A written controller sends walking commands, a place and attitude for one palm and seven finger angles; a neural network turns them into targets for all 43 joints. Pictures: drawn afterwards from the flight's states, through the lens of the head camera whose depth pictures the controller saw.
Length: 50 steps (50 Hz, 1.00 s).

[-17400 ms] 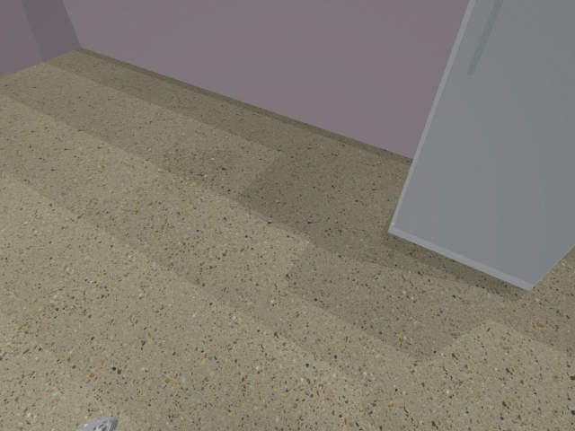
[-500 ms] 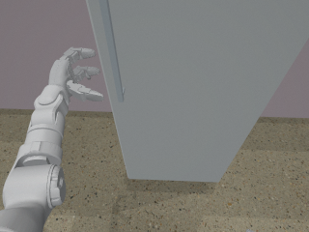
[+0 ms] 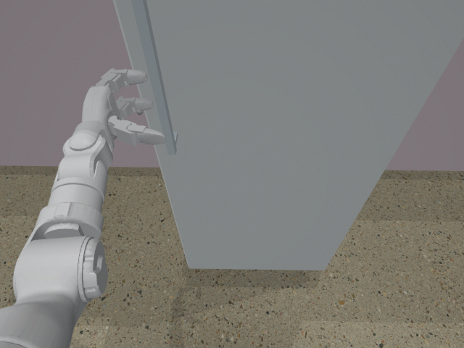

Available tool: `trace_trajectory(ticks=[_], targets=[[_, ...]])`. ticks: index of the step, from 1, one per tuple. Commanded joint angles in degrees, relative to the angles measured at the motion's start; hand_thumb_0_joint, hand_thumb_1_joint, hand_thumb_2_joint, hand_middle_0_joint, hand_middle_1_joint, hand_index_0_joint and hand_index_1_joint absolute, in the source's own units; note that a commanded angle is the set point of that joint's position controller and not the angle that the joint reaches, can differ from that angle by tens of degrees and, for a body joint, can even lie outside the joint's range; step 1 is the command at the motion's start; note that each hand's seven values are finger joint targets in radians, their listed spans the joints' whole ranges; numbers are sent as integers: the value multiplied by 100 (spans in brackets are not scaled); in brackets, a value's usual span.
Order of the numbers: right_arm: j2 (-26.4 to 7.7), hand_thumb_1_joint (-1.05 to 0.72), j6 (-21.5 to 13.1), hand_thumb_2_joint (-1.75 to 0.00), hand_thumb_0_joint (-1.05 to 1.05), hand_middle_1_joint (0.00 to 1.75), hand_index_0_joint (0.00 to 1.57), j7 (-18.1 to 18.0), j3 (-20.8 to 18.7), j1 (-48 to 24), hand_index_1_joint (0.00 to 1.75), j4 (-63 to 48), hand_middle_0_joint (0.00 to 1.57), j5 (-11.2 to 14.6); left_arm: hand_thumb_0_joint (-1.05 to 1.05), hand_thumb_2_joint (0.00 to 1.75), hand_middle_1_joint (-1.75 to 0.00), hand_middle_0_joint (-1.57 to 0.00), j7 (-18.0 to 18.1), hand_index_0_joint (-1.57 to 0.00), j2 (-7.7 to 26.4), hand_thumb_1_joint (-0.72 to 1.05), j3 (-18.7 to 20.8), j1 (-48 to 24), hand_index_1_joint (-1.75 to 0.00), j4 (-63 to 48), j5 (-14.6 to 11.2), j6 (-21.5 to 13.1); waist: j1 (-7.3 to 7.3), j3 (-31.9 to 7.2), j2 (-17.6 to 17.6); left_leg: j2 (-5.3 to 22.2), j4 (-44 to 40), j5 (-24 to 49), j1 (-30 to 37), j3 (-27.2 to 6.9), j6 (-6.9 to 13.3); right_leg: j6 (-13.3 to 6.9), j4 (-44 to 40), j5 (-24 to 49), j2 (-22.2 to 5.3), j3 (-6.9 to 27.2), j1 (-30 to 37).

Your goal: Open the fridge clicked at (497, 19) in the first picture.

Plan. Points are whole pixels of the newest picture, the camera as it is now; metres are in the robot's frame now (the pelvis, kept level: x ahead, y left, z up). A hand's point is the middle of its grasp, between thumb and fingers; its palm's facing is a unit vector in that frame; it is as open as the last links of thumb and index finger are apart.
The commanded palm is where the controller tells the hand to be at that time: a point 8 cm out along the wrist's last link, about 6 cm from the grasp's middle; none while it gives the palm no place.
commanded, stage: feel for the door with the fingertips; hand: left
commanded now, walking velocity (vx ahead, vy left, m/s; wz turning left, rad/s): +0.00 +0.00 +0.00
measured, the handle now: (152, 46) +0.52 +0.13 +0.28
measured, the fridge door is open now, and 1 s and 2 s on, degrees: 0 0 0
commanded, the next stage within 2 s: slide the fingers in behind the handle in 0.32 s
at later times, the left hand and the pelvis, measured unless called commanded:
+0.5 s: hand (145, 104) +0.48 +0.16 +0.19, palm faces -0.01 -1.00 +0.00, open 13.6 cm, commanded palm +0.45 +0.21 +0.19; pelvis +0.00 +0.00 +0.00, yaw +0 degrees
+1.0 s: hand (152, 111) +0.46 +0.14 +0.19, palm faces -0.02 -1.00 +0.00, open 14.0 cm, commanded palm +0.44 +0.19 +0.19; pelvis +0.00 +0.00 +0.00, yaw +0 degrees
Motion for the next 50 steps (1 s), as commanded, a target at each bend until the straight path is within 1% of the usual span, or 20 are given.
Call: trace_trajectory(ticks=[1, 3, 5, 10, 11, 12, 13, 17, 19, 22, 23, 27, 30, 36, 40, 42, 44, 45, 47, 50], targets=[[-853, -90, -257, -90, 0, 30, 20, -105, -322, -2, 30, -618, 20, 28, 0, 30, -120, -30, -154, -30, 1217, -50, 146, -3316, -120, -1350, -157, -557, -98, -1827, -137, -290, -68, 1099, 1524, -214, 325, -59, -381, 2115, 162, 148, -210], [-854, -90, -276, -90, 0, 30, 20, -99, -331, 50, 30, -550, 20, 27, 0, 30, -120, -30, -193, -30, 1144, -50, 76, -3431, -120, -1304, -162, -587, -127, -1908, 53, -291, -37, 1219, 1656, -252, 303, -78, -356, 2169, 166, 136, -304], [-852, -90, -289, -90, 0, 30, 20, -90, -330, 113, 30, -527, 20, 18, 0, 30, -120, -30, -201, -30, 975, -50, -48, -3380, -120, -1165, -178, -591, -174, -1839, 3, -295, -7, 1238, 1623, -236, 316, -65, -362, 2153, 172, 99, -333], [-920, -90, -227, -90, 0, 30, 20, -68, -349, 206, 30, -489, 20, -6, 0, 30, -120, -30, -119, -30, 1487, -50, 376, -3276, -120, -825, -131, -555, -89, -1839, -317, -308, -18, 1185, 1296, -202, 340, -39, -328, 2274, 148, 121, -143], [-897, -90, -227, -90, 0, 30, 20, -52, -333, 162, 30, -508, 20, -2, 0, 30, -120, -30, -106, -30, 1439, -50, 322, -3351, -120, -843, -103, -564, -102, -1779, -158, -321, -8, 1199, 1273, -192, 343, -38, -313, 2334, 146, 148, -209], [-900, -90, -210, -90, 0, 30, 20, -46, -348, 218, 30, -489, 20, -10, 0, 30, -120, -30, -69, -30, 1576, -50, 434, -3363, -120, -818, -57, -598, -89, -1828, -238, -316, 2, 1234, 1265, -205, 334, -42, -290, 2365, 148, 138, -177], [-879, -90, -204, -90, 0, 30, 20, -35, -335, 193, 30, -524, 20, -11, 0, 30, -120, -30, -73, -30, 1416, -50, 298, -3338, -120, -773, -30, -608, -96, -1765, -92, -317, 5, 1243, 1257, -180, 326, -46, -279, 2367, 148, 139, -237], [-895, -90, -192, -90, 0, 30, 20, -31, -360, 248, 30, -519, 20, -18, 0, 30, -120, -30, -53, -30, 1571, -50, 363, -3553, -120, -785, 22, -752, -163, -1857, -125, -305, 51, 1212, 1273, -185, 334, -31, -268, 2345, 154, 167, -271], [-906, -90, -161, -90, 0, 30, 20, -46, -353, 299, 30, -466, 20, -11, 0, 30, -120, -30, -74, -30, 1550, -50, 291, -3696, -120, -538, 41, -727, -255, -1645, -168, -285, 35, 1017, 1176, -188, 326, -21, -315, 2139, 154, 163, -438], [-904, -90, -184, -90, 0, 30, 20, -41, -355, 307, 30, -474, 20, -6, 0, 30, -120, -30, -106, -30, 1387, -50, 168, -3808, -120, -523, 13, -757, -275, -1731, -54, -292, 56, 1018, 1272, -209, 328, -33, -304, 2079, 161, 164, -510], [-908, -90, -182, -90, 0, 30, 20, -39, -365, 341, 30, -460, 20, -13, 0, 30, -120, -30, -98, -30, 1471, -50, 252, -3758, -120, -492, 29, -768, -229, -1790, -6, -278, 53, 1023, 1303, -242, 308, -50, -290, 2004, 166, 140, -525], [-886, -90, -219, -90, 0, 30, 20, 12, -377, 307, 30, -537, 20, -21, 0, 30, -120, -30, -98, -30, 1205, -50, 169, -3461, -120, -844, -51, -829, -151, -2120, 96, -266, 86, 1300, 1572, -261, 292, -69, -231, 2151, 193, 99, -440], [-916, -90, -207, -90, 0, 30, 20, -11, -364, 308, 30, -567, 20, -15, 0, 30, -120, -30, -117, -30, 1181, -50, 213, -3182, -120, -739, -162, -773, -146, -1877, -397, -261, 41, 1179, 1345, -236, 334, -49, -282, 2134, 209, 70, -298], [-870, -90, -204, -90, 0, 30, 20, -12, -341, 141, 30, -610, 20, 18, 0, 30, -120, -30, 4, -30, 1291, -50, 223, -3292, -120, -1176, -62, -716, -79, -1753, 15, -253, -16, 1036, 1376, -244, 315, -69, -313, 1910, 197, 103, -397], [-843, -90, -253, -90, 0, 30, 20, 3, -366, 110, 30, -663, 20, 10, 0, 30, -120, -30, 76, -30, 999, -50, 105, -3076, -120, -1523, -112, -726, -49, -1992, -18, -239, 10, 1277, 1651, -247, 306, -83, -289, 2029, 224, 64, -315], [-823, -90, -253, -90, 0, 30, 20, 13, -343, 24, 30, -641, 20, 32, 0, 30, -120, -30, 80, -30, 856, -50, -34, -3160, -120, -1565, -113, -643, -61, -1882, 93, -230, -42, 1187, 1669, -288, 273, -94, -305, 1925, 221, 55, -411], [-819, -90, -260, -90, 0, 30, 20, 17, -344, 10, 30, -621, 20, 35, 0, 30, -120, -30, 107, -30, 768, -50, -77, -3096, -120, -1472, -107, -537, -59, -1765, 55, -230, -59, 1090, 1618, -293, 269, -95, -334, 1820, 222, 46, -478], [-840, -90, -249, -90, 0, 30, 20, 2, -336, 38, 30, -605, 20, 30, 0, 30, -120, -30, 131, -30, 748, -50, -116, -3128, -120, -1396, -123, -508, -118, -1661, -190, -233, -60, 1057, 1543, -291, 302, -78, -368, 1811, 224, 34, -430], [-832, -90, -225, -90, 0, 30, 20, -13, -330, -34, 30, -588, 20, 37, 0, 30, -120, -30, 174, -30, 902, -50, 36, -3150, -120, -1313, -109, -413, -69, -1597, -206, -253, -80, 939, 1417, -267, 305, -70, -383, 1793, 204, 72, -423], [-830, -90, -227, -90, 0, 30, 20, -23, -327, 2, 30, -607, 20, 0, 0, 30, -120, -30, 231, -30, 924, -50, 58, -3274, -120, -1398, -87, -444, -67, -1730, -295, -263, -66, 1064, 1447, -274, 316, -74, -354, 1901, 195, 63, -297]])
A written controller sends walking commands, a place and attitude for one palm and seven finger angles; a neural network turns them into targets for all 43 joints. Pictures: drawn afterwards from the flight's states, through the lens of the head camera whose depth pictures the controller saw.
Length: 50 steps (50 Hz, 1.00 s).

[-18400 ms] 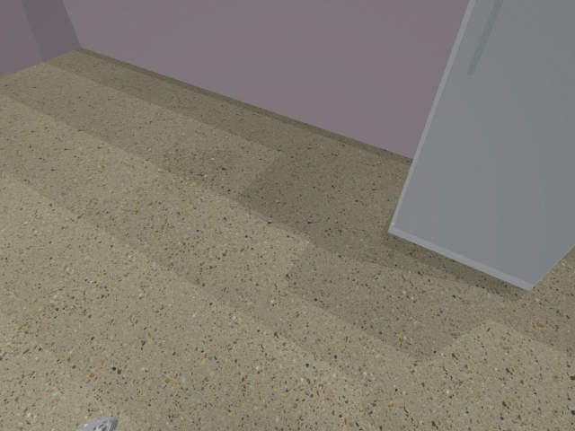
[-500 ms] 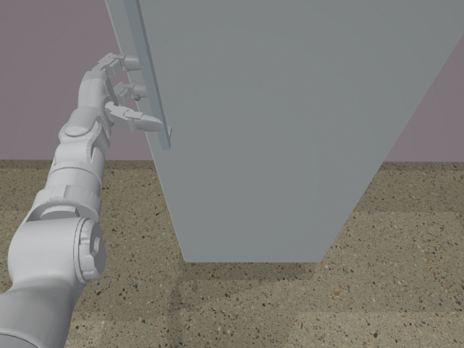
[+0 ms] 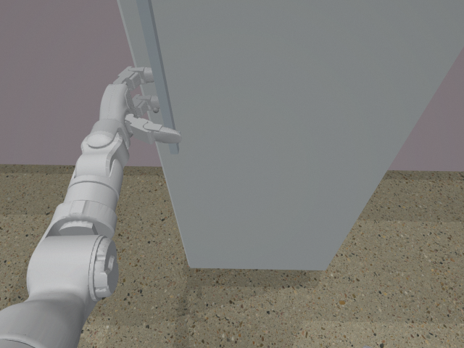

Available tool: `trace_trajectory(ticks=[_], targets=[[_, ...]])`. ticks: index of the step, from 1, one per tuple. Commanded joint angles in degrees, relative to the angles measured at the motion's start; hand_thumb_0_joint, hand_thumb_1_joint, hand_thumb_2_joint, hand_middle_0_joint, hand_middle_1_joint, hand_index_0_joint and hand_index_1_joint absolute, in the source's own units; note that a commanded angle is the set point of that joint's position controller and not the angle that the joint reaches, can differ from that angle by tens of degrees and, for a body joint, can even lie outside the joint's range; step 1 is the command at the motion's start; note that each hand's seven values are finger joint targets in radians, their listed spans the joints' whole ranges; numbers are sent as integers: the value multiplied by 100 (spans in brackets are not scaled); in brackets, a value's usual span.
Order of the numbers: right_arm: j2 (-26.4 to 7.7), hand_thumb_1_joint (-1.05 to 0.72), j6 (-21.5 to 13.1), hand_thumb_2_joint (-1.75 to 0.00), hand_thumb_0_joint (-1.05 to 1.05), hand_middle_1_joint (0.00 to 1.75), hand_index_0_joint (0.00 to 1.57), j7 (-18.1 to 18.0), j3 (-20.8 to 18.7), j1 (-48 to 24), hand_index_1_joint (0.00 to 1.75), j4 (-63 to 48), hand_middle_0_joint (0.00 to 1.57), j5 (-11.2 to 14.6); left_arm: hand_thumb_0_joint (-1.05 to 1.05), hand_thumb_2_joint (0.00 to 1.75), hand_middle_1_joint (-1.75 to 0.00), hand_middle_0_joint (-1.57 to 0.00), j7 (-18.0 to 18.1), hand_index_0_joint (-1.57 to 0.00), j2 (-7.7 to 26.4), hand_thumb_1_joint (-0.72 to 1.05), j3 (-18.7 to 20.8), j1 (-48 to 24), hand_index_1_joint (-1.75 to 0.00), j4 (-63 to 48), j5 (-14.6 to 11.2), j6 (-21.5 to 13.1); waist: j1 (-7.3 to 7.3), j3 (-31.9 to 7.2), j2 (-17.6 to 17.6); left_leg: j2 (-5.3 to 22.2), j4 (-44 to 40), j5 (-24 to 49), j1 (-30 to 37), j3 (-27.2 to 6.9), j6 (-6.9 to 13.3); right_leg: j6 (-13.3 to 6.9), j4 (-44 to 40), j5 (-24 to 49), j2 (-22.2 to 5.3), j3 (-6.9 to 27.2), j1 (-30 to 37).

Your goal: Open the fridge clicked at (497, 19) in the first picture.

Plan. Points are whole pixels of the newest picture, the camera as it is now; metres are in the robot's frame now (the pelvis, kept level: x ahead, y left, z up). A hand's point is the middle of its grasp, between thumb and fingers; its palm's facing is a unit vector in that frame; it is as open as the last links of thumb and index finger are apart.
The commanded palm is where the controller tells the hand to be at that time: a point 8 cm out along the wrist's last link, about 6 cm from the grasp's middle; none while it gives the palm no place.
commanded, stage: slide the fingers in behind the handle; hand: left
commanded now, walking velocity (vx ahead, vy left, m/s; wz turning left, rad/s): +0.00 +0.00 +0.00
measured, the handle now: (156, 44) +0.52 +0.13 +0.28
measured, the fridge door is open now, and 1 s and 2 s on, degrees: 0 0 0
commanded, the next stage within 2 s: grip the handle and tug to test in 1.24 s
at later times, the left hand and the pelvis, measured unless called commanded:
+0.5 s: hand (165, 109) +0.46 +0.12 +0.19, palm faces -0.01 -1.00 -0.01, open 14.0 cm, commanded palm +0.43 +0.17 +0.19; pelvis +0.00 -0.01 +0.00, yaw +0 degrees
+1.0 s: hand (173, 110) +0.45 +0.10 +0.20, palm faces -0.02 -1.00 +0.00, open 14.0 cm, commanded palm +0.43 +0.15 +0.19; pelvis +0.00 +0.00 +0.00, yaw +1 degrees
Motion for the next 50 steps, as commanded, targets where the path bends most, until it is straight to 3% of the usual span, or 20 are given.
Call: trace_trajectory(ticks=[1, 3, 5, 6, 10, 13, 16, 20, 22, 25, 26, 30, 33, 36, 37, 39, 40, 41, 42, 50], targets=[[-792, -90, -224, -90, 0, 30, 20, -71, -276, 8, 30, -656, 20, 13, 0, 30, -120, -30, 65, -30, 1143, -50, 185, -3168, -120, -1497, -52, -419, -55, -1781, -109, -242, -149, 1189, 1654, -264, 267, -118, -362, 2003, 210, 70, -214], [-752, -90, -231, -90, 0, 30, 20, -52, -263, -19, 30, -661, 20, 20, 0, 30, -120, -30, 75, -30, 832, -50, -78, -3202, -120, -1506, -26, -440, -100, -1733, 58, -243, -132, 1201, 1735, -266, 243, -127, -357, 1976, 214, 61, -326], [-752, -90, -252, -90, 0, 30, 20, -32, -293, 50, 30, -645, 20, 3, 0, 30, -120, -30, 102, -30, 667, -50, -184, -3150, -120, -1543, -25, -485, -129, -1821, -82, -222, -82, 1420, 1868, -309, 250, -130, -334, 2072, 233, 23, -323], [-755, -90, -250, -90, 0, 30, 20, -18, -300, -14, 30, -652, 20, 20, 0, 30, -120, -30, 109, -30, 664, -50, -155, -3041, -120, -1553, -44, -455, -90, -1845, 42, -220, -83, 1400, 1902, -296, 235, -129, -336, 2084, 230, 47, -357], [-810, -90, -180, -90, 0, 30, 20, -56, -279, 13, 30, -611, 20, -8, 0, 30, -120, -30, 161, -30, 1013, -50, 206, -3002, -120, -1222, -120, -328, -38, -1653, -528, -261, -168, 1147, 1483, -255, 280, -97, -397, 2075, 215, 52, -89], [-727, -90, -176, -90, 0, 30, 20, -37, -263, -95, 30, -687, 20, -8, 0, 30, -120, -30, 238, -30, 912, -50, 128, -3075, -120, -1494, -18, -368, 5, -1786, -213, -291, -149, 1232, 1553, -201, 277, -102, -357, 2202, 193, 94, -81], [-726, -90, -155, -90, 0, 30, 20, -33, -273, -44, 30, -659, 20, -32, 0, 30, -120, -30, 308, -30, 1075, -50, 237, -3033, -120, -1567, 34, -465, -7, -1797, -315, -270, -130, 1355, 1552, -212, 292, -96, -346, 2347, 202, 96, -5], [-742, -90, -143, -90, 0, 30, 20, -38, -300, -57, 30, -725, 20, -21, 0, 30, -120, -30, 208, -30, 1021, -50, 218, -2792, -120, -1684, -29, -468, 59, -1968, -389, -296, -142, 1442, 1572, -147, 301, -96, -357, 2563, 202, 105, 265], [-701, -90, -146, -90, 0, 30, 20, -34, -286, -144, 30, -720, 20, 10, 0, 30, -120, -30, 155, -30, 785, -50, -25, -2955, -120, -1820, -41, -412, -7, -1867, -81, -305, -135, 1417, 1670, -127, 294, -93, -381, 2571, 205, 126, 100], [-717, -90, -144, -90, 0, 30, 20, -41, -295, -117, 30, -722, 20, 15, 0, 30, -120, -30, 140, -30, 625, -50, -113, -2770, -120, -1779, -93, -331, -7, -1734, -288, -299, -168, 1383, 1653, -152, 307, -93, -434, 2465, 225, 78, 102], [-714, -90, -150, -90, 0, 30, 20, -43, -303, -176, 30, -703, 20, 22, 0, 30, -120, -30, 142, -30, 743, -50, -6, -2792, -120, -1883, -114, -312, 28, -1755, -175, -295, -172, 1397, 1676, -148, 305, -93, -447, 2504, 215, 110, 89], [-729, -90, -132, -90, 0, 30, 20, -77, -290, -175, 30, -680, 20, 16, 0, 30, -120, -30, 173, -30, 754, -50, 47, -2686, -120, -1760, -177, -226, 31, -1580, -523, -310, -228, 1236, 1498, -134, 323, -60, -502, 2392, 206, 101, 169], [-693, -90, -131, -90, 0, 30, 20, -68, -276, -211, 30, -651, 20, 12, 0, 30, -120, -30, 240, -30, 831, -50, 99, -2757, -120, -1748, -96, -230, 54, -1566, -324, -321, -221, 1191, 1514, -133, 316, -70, -499, 2327, 190, 138, 66], [-672, -90, -141, -90, 0, 30, 20, -48, -279, -253, 30, -689, 20, 7, 0, 30, -120, -30, 288, -30, 684, -50, -81, -2861, -120, -1977, -35, -316, 31, -1735, -156, -311, -217, 1301, 1676, -166, 303, -95, -462, 2335, 193, 119, 83], [-649, -90, -146, -90, 0, 30, 20, -40, -265, -272, 30, -685, 20, 20, 0, 30, -120, -30, 286, -30, 413, -50, -312, -2958, -120, -1976, -43, -307, -25, -1695, -120, -305, -218, 1256, 1731, -189, 282, -103, -457, 2240, 205, 87, -18], [-653, -90, -168, -90, 0, 30, 20, -31, -265, -230, 30, -627, 20, 12, 0, 30, -120, -30, 306, -30, 277, -50, -424, -3169, -120, -1833, -63, -279, -104, -1573, -170, -292, -219, 1146, 1734, -225, 273, -94, -490, 2095, 215, 76, -185], [-683, -90, -173, -90, 0, 30, 20, -43, -283, -187, 30, -616, 20, 1, 0, 30, -120, -30, 335, -30, 364, -50, -333, -3102, -120, -1793, -75, -298, -91, -1645, -339, -286, -207, 1200, 1764, -237, 291, -94, -489, 2110, 222, 57, -100], [-685, -90, -167, -90, 0, 30, 20, -39, -279, -251, 30, -630, 20, 7, 0, 30, -120, -30, 346, -30, 467, -50, -245, -3062, -120, -1775, -65, -282, -31, -1680, -177, -294, -212, 1194, 1737, -221, 284, -100, -475, 2135, 209, 89, -104], [-678, -90, -164, -90, 0, 30, 20, -42, -268, -243, 30, -611, 20, 6, 0, 30, -120, -30, 352, -30, 394, -50, -340, -3234, -120, -1796, -47, -285, -91, -1727, -202, -297, -217, 1185, 1769, -237, 275, -97, -467, 2126, 207, 84, -116], [-686, -90, -156, -90, 0, 30, 20, -23, -258, -172, 30, -598, 20, -33, 0, 30, -120, -30, 475, -30, 499, -50, -156, -3039, -120, -1466, -11, -365, -5, -1665, -405, -290, -241, 1125, 1604, -237, 276, -98, -451, 2022, 205, 56, -39]])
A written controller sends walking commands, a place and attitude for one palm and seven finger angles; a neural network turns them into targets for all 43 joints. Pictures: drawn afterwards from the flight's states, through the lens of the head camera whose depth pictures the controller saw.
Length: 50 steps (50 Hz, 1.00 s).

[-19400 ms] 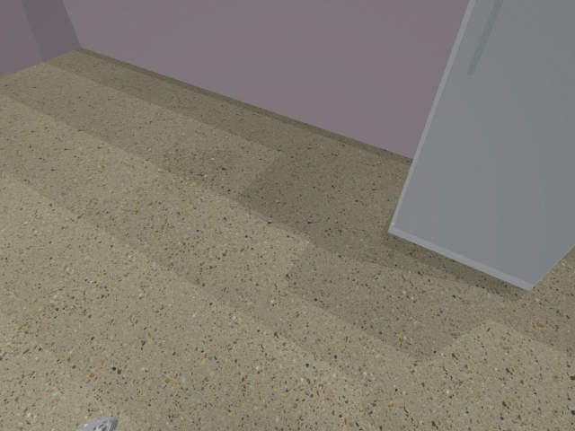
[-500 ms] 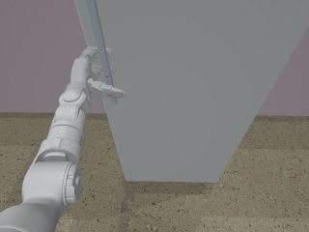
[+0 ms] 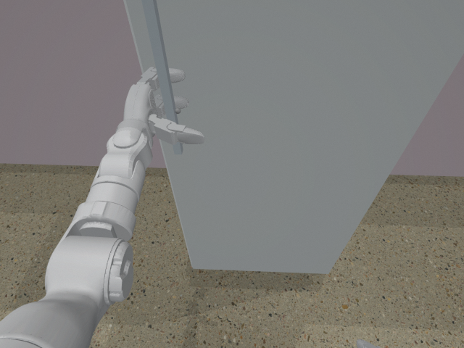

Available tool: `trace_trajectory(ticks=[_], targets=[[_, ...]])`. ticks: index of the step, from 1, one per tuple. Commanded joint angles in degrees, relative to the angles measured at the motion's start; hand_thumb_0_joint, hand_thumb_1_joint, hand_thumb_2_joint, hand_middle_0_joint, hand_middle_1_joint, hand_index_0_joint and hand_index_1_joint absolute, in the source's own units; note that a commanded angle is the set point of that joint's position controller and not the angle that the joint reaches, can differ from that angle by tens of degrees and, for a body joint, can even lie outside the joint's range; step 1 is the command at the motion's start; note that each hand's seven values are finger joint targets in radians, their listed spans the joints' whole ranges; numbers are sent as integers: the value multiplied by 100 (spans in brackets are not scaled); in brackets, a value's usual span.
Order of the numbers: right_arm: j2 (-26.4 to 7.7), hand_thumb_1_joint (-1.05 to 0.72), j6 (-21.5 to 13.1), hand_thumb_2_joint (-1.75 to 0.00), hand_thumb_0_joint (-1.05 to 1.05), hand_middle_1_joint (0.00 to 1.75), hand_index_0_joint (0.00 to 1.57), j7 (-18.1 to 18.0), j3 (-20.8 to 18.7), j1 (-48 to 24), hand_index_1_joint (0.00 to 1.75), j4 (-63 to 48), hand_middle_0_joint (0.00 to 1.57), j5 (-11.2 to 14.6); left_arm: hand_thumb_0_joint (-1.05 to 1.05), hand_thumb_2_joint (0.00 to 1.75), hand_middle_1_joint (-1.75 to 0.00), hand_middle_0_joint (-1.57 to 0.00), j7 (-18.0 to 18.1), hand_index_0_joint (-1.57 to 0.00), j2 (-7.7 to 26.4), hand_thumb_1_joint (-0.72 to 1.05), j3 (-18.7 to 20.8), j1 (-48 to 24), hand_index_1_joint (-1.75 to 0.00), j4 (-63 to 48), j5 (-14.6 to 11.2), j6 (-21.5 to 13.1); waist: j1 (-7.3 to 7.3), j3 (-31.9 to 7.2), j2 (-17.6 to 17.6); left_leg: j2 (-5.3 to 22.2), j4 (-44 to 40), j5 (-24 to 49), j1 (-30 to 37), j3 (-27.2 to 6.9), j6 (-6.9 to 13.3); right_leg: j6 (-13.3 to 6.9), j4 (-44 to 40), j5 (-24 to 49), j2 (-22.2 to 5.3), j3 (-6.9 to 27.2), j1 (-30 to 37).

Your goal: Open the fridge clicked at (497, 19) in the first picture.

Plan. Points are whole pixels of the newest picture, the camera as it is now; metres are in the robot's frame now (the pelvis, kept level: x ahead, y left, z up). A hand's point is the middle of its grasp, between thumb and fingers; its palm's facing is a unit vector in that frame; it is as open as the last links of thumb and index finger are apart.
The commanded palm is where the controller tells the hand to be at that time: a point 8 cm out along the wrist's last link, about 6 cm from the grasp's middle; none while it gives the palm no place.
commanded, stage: slide the fingers in behind the handle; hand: left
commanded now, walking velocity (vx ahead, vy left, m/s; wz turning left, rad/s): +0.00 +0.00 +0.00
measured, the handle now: (161, 47) +0.52 +0.13 +0.28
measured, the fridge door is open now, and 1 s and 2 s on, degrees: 0 0 0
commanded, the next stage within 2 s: grip the handle and tug to test in 0.24 s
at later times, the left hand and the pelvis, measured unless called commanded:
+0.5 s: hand (179, 110) +0.46 +0.10 +0.19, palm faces -0.03 -1.00 -0.01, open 13.5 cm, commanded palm +0.44 +0.15 +0.19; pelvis +0.00 +0.00 +0.00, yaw -1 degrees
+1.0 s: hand (178, 109) +0.47 +0.10 +0.19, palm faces -0.02 -1.00 +0.00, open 5.9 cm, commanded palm +0.44 +0.16 +0.19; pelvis +0.01 +0.00 +0.00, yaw +0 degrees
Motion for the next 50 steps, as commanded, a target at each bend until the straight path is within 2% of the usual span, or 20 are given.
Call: trace_trajectory(ticks=[1, 3, 6, 9, 10, 12, 14, 17, 22, 26, 28, 30, 33, 36, 38, 41, 45, 47, 49, 50], targets=[[-760, -90, -225, -90, 0, 30, 20, -43, -259, -40, 30, -667, 20, 18, 0, 30, -120, -30, 15, -30, 889, -50, 102, -3133, -120, -1397, 9, -497, -115, -1737, -288, -273, -97, 1015, 1501, -182, 307, -62, -374, 1987, 194, 121, -212], [-749, -90, -235, -90, 0, 30, 20, -39, -258, -10, 30, -651, 20, 17, 0, 30, -120, -30, 5, -30, 812, -50, 65, -3124, -120, -1308, 7, -505, -109, -1728, -261, -260, -75, 1041, 1529, -183, 295, -74, -362, 1992, 211, 122, -274], [-774, -90, -219, -90, 0, 30, 20, -45, -275, -8, 30, -651, 20, 16, 0, 30, -120, -30, 10, -30, 976, -50, 219, -3013, -120, -1265, -6, -525, -75, -1745, -380, -257, -87, 1050, 1469, -175, 304, -68, -367, 2031, 211, 126, -174], [-754, -90, -229, -90, 0, 30, 20, -49, -263, 6, 30, -634, 20, 31, 0, 30, -120, -30, -6, -30, 823, -50, 56, -3246, -120, -1272, 4, -510, -157, -1639, -303, -254, -93, 930, 1485, -174, 295, -63, -399, 1882, 218, 123, -328], [-778, -90, -230, -90, 0, 30, 20, -60, -281, 64, 30, -621, 20, 15, 0, 30, -120, -30, 19, -30, 978, -50, 191, -3163, -120, -1211, 3, -524, -131, -1648, -441, -246, -84, 939, 1456, -174, 315, -55, -421, 1877, 217, 117, -237], [-779, -90, -218, -90, 0, 30, 20, -64, -268, 63, 30, -585, 20, 21, 0, 30, -120, -30, 29, -30, 1065, -50, 232, -3303, -120, -1180, 37, -528, -145, -1616, -352, -251, -117, 859, 1410, -179, 299, -63, -417, 1815, 214, 127, -283], [-742, -90, -254, -90, 0, 30, 20, -36, -282, 37, 30, -633, 20, 27, 0, 30, -120, -30, 24, -30, 830, -50, 74, -3219, -120, -1365, 47, -558, -97, -1834, -73, -244, -88, 1024, 1622, -192, 272, -97, -359, 1875, 226, 111, -319], [-765, -90, -258, -90, 0, 30, 20, -31, -289, 63, 30, -619, 20, 23, 0, 30, -120, -30, 37, -30, 848, -50, 118, -3112, -120, -1311, 1, -559, -113, -1806, -276, -233, -84, 1059, 1590, -201, 281, -81, -373, 1922, 246, 101, -282], [-783, -90, -246, -90, 0, 30, 20, -40, -295, 96, 30, -577, 20, 21, 0, 40, -123, -32, 66, -32, 986, -27, 186, -3207, -123, -1219, 55, -517, -142, -1648, -395, -243, -98, 921, 1442, -182, 302, -62, -408, 1852, 237, 109, -300], [-768, -90, -235, -90, 0, 30, 20, -36, -298, 68, 30, -603, 20, 21, 0, 48, -126, -35, 69, -35, 919, -8, 105, -3238, -126, -1358, 75, -533, -141, -1777, -111, -243, -82, 1039, 1571, -183, 290, -84, -389, 1914, 229, 120, -289], [-771, -90, -240, -90, 0, 30, 20, -39, -290, 67, 30, -598, 20, 23, 0, 52, -127, -35, 34, -35, 862, 1, 127, -3128, -127, -1198, 9, -485, -131, -1691, -296, -246, -79, 996, 1489, -173, 291, -77, -400, 1919, 240, 110, -285], [-807, -90, -212, -90, 0, 30, 20, -57, -299, 112, 30, -604, 20, 7, 0, 56, -129, -36, 39, -36, 1040, 11, 243, -3063, -129, -1227, 18, -510, -94, -1751, -444, -253, -94, 1027, 1428, -168, 309, -69, -403, 1965, 237, 102, -136], [-767, -90, -217, -90, 0, 30, 20, -43, -294, 78, 30, -610, 20, 13, 0, 62, -131, -38, 19, -38, 1016, 25, 240, -3102, -131, -1304, 41, -513, -91, -1813, -220, -262, -43, 1184, 1514, -149, 301, -82, -356, 2156, 229, 124, -180], [-789, -90, -185, -90, 0, 30, 20, -56, -294, 61, 30, -636, 20, 14, 0, 68, -133, -40, 9, -40, 1150, 39, 344, -2993, -133, -1286, 16, -501, -79, -1793, -434, -267, -58, 1139, 1415, -140, 324, -62, -380, 2197, 229, 135, -76], [-755, -90, -181, -90, 0, 30, 20, -49, -285, 31, 30, -640, 20, 30, 0, 72, -134, -41, -24, -41, 914, 48, 123, -3163, -134, -1317, 15, -479, -154, -1675, -284, -271, -55, 1090, 1453, -123, 312, -62, -388, 2152, 228, 129, -196], [-771, -90, -172, -90, 0, 30, 20, -44, -291, 50, 30, -660, 20, 21, 0, 78, -136, -42, -7, -42, 1027, 62, 246, -3000, -136, -1372, 1, -477, -85, -1807, -250, -271, -39, 1222, 1511, -143, 321, -72, -374, 2245, 227, 132, -120], [-792, -90, -142, -90, 0, 30, 20, -76, -299, 70, 30, -662, 20, 9, 0, 86, -139, -44, -26, -44, 1108, 81, 300, -3041, -139, -1366, -26, -464, -110, -1768, -469, -285, -26, 1221, 1427, -122, 340, -48, -389, 2320, 220, 132, -10], [-762, -90, -145, -90, 0, 30, 20, -62, -288, 2, 30, -691, 20, 20, 0, 90, -140, -45, -33, -45, 1061, 90, 253, -3111, -140, -1503, -8, -465, -100, -1841, -307, -294, -37, 1229, 1483, -122, 331, -55, -366, 2349, 219, 145, -46], [-744, -90, -156, -90, 0, 30, 20, -47, -294, -9, 30, -720, 20, 16, 0, 90, -140, -45, -43, -45, 949, 90, 190, -3003, -140, -1679, -10, -483, -52, -2004, -171, -289, -17, 1447, 1622, -115, 320, -78, -324, 2524, 225, 140, 9], [-772, -90, -146, -90, 0, 30, 20, -47, -310, 39, 30, -727, 20, 0, 0, 90, -140, -45, -24, -45, 1142, 90, 360, -2803, -140, -1684, -6, -498, 1, -2099, -251, -285, 6, 1569, 1626, -128, 326, -83, -312, 2614, 224, 123, 150]])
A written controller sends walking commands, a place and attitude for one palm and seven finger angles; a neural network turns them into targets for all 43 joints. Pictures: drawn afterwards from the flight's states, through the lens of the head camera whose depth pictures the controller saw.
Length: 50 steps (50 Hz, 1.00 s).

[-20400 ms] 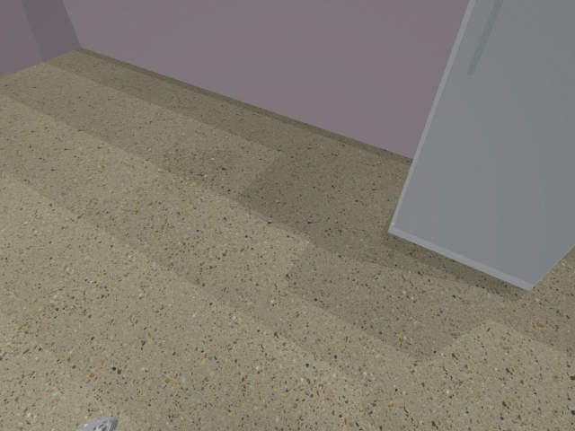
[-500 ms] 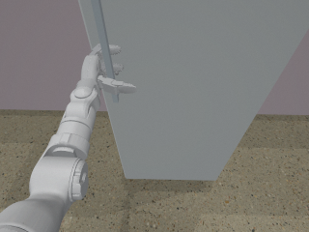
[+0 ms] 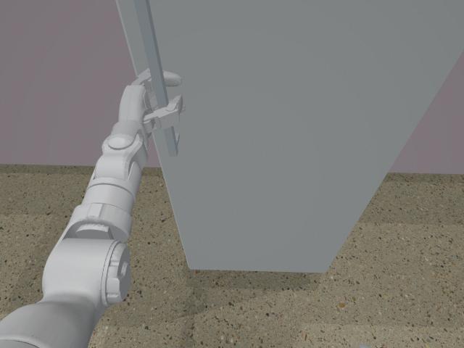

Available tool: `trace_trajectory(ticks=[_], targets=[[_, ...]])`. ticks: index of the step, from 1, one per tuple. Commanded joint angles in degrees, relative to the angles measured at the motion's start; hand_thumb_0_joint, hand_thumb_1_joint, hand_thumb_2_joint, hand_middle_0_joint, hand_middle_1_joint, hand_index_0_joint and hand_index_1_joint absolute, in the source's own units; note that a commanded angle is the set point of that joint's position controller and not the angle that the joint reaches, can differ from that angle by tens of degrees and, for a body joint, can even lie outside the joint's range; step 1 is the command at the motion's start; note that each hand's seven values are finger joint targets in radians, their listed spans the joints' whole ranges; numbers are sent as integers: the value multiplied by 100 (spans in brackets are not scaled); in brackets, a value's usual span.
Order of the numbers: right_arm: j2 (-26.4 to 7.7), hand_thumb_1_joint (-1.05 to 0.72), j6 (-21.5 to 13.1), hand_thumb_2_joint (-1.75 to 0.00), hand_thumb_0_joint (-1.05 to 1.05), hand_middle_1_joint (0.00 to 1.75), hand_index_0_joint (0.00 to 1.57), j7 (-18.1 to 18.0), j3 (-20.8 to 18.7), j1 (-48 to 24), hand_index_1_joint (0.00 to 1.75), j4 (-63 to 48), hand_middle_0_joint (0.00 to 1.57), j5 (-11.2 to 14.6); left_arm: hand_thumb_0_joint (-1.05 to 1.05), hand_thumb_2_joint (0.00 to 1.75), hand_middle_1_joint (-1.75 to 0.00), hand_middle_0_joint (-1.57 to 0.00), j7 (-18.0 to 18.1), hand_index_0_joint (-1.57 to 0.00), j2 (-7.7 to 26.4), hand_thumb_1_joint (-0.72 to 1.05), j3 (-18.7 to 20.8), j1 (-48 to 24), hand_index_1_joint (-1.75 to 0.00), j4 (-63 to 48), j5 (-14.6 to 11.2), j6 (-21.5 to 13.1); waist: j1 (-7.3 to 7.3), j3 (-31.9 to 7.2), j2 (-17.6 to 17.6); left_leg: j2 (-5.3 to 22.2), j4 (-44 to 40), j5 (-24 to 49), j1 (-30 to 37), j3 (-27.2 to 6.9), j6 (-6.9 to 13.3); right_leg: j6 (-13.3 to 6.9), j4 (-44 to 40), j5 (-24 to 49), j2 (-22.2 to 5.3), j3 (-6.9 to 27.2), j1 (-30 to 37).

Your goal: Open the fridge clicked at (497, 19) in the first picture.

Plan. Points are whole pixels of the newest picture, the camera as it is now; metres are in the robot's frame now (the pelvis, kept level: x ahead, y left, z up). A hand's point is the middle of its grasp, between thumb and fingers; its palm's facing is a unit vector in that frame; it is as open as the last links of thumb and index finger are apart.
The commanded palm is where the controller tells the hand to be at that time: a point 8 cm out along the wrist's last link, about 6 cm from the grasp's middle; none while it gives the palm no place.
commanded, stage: grip the handle and tug to test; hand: left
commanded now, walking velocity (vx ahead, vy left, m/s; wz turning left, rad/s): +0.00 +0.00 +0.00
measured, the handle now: (155, 47) +0.51 +0.13 +0.28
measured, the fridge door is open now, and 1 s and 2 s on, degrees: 0 0 13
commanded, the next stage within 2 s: pull the door a little, standing still in 0.76 s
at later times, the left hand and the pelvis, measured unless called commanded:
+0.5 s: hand (172, 110) +0.45 +0.11 +0.19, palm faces -0.02 -1.00 +0.00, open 5.2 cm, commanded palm +0.42 +0.16 +0.19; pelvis +0.01 +0.00 +0.00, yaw +0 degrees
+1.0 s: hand (172, 112) +0.45 +0.11 +0.19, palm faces -0.02 -1.00 +0.01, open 5.4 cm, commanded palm +0.41 +0.16 +0.19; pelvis +0.03 +0.00 +0.00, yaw -1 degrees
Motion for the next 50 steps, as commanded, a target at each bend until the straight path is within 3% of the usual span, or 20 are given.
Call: trace_trajectory(ticks=[1, 2, 5, 7, 9, 10, 12, 16, 21, 23, 25, 30, 33, 38, 43, 45, 46, 50], targets=[[-751, -90, -216, -90, 0, 30, 20, -41, -270, -106, 30, -723, 20, 24, 0, 90, -140, -45, -32, -45, 1077, 90, 270, -2809, -140, -1764, -69, -480, 65, -2142, -93, -312, 2, 1734, 1678, -135, 333, -77, -245, 2769, 194, 104, 172], [-726, -90, -216, -90, 0, 30, 20, -25, -265, -132, 30, -746, 20, 29, 0, 90, -140, -45, -57, -45, 855, 90, 110, -2755, -140, -1844, -89, -449, 61, -2130, -110, -322, 0, 1794, 1695, -122, 325, -78, -233, 2847, 201, 80, 195], [-743, -90, -197, -90, 0, 30, 20, -22, -277, -149, 30, -765, 20, 45, 0, 90, -140, -45, -86, -45, 665, 90, -26, -2478, -140, -1767, -133, -319, 30, -1809, -413, -313, -28, 1665, 1580, -103, 350, -47, -324, 2753, 218, 48, 159], [-765, -90, -156, -90, 0, 30, 20, -38, -269, -195, 30, -762, 20, 47, 0, 90, -140, -45, -55, -45, 936, 90, 196, -2520, -140, -1781, -122, -228, 73, -1707, -413, -308, -73, 1529, 1489, -100, 348, -48, -338, 2660, 210, 73, 136], [-744, -90, -126, -90, 0, 30, 20, -62, -255, -229, 30, -754, 20, 53, 0, 90, -140, -45, -70, -45, 852, 90, 80, -2632, -140, -1754, -95, -160, 18, -1566, -403, -317, -84, 1441, 1464, -84, 360, -37, -381, 2609, 204, 86, 53], [-770, -90, -113, -90, 0, 30, 20, -71, -263, -191, 30, -766, 20, 44, 0, 90, -140, -45, -53, -45, 940, 90, 116, -2651, -140, -1791, -77, -173, 24, -1611, -418, -317, -91, 1438, 1469, -96, 364, -39, -392, 2556, 189, 80, 142], [-725, -90, -109, -90, 0, 30, 20, -73, -254, -246, 30, -771, 20, 49, 0, 90, -140, -45, -60, -45, 805, 90, 10, -2736, -140, -1878, -59, -133, 11, -1686, -163, -321, -66, 1519, 1584, -89, 355, -48, -361, 2619, 189, 99, 43], [-752, -90, -45, -90, 0, 30, 20, -120, -235, -208, 30, -730, 20, 23, 0, 90, -140, -45, -43, -45, 1106, 90, 278, -2716, -140, -1591, -64, -69, 13, -1581, -417, -327, -109, 1368, 1401, -102, 365, -28, -414, 2521, 165, 114, 108], [-691, -90, -52, -90, 0, 30, 20, -76, -239, -280, 30, -846, 20, 37, 0, 90, -140, -45, -57, -45, 731, 90, 75, -2330, -140, -1881, -108, -78, 114, -1862, -93, -322, -67, 1720, 1657, -110, 336, -78, -332, 2719, 181, 73, 193], [-698, -90, -50, -90, 0, 30, 20, -56, -248, -283, 30, -856, 20, 32, 0, 90, -140, -45, -42, -45, 633, 90, -10, -2337, -140, -2037, -110, -68, 95, -1878, -170, -306, -70, 1749, 1692, -117, 320, -74, -319, 2736, 197, 52, 172], [-729, -90, -56, -90, 0, 30, 20, -52, -265, -272, 30, -901, 20, 31, 0, 90, -140, -45, -33, -45, 582, 90, -9, -2035, -140, -2037, -154, -44, 126, -1829, -467, -306, -94, 1742, 1638, -115, 342, -57, -358, 2746, 209, 26, 296], [-737, -90, -15, -90, 0, 30, 20, -48, -262, -418, 30, -1010, 20, 31, 0, 90, -140, -45, -70, -45, 897, 90, 274, -1589, -140, -2510, -154, 19, 311, -1958, -422, -312, -150, 1952, 1635, -45, 344, -78, -327, 3059, 189, 55, 643], [-676, -90, 5, -90, 0, 30, 20, -28, -238, -538, 30, -1068, 20, 47, 0, 90, -140, -45, -90, -45, 707, 90, 163, -1377, -140, -2786, -158, 179, 318, -1839, -232, -311, -137, 2072, 1709, -16, 335, -76, -332, 3204, 193, 54, 568], [-659, -90, 67, -90, 0, 30, 20, -6, -238, -675, 30, -1195, 20, 48, 0, 90, -140, -45, -83, -45, 629, 90, 189, -726, -140, -3386, -213, 461, 412, -1859, -345, -308, -146, 2452, 1781, 31, 337, -58, -313, 3694, 191, 35, 807], [-655, -90, 164, -90, 0, 30, 20, -33, -239, -767, 30, -1237, 20, 34, 0, 90, -140, -45, -57, -45, 730, 90, 279, -568, -140, -3795, -195, 773, 427, -1844, -336, -306, -162, 2675, 1857, 34, 330, -59, -323, 3910, 182, 32, 910], [-678, -90, 208, -90, 0, 30, 20, -97, -237, -690, 30, -1114, 20, 32, 0, 90, -140, -45, -1, -45, 538, 90, -28, -1383, -140, -3589, -165, 883, 172, -1616, -354, -318, -121, 2547, 1892, 25, 346, -28, -414, 3756, 187, 29, 699], [-674, -90, 229, -90, 0, 30, 20, -103, -244, -673, 30, -1075, 20, 27, 0, 90, -140, -45, 33, -45, 735, 90, 149, -1369, -140, -3510, -135, 931, 211, -1593, -288, -299, -128, 2499, 1867, -13, 337, -47, -414, 3650, 197, 37, 606], [-652, -90, 279, -90, 0, 30, 20, -96, -236, -734, 30, -1176, 20, -8, 0, 90, -140, -45, 26, -45, 560, 90, 139, -708, -140, -3680, -151, 1026, 358, -1929, -205, -340, -93, 2903, 2019, 5, 328, -67, -328, 3980, 171, 17, 882]])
